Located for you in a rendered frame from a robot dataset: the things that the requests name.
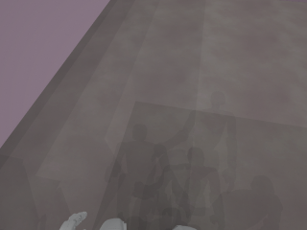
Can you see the left robot hand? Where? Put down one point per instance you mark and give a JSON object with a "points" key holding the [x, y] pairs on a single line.
{"points": [[73, 221]]}

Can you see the robot left thigh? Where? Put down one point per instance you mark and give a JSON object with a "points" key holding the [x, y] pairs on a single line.
{"points": [[114, 224]]}

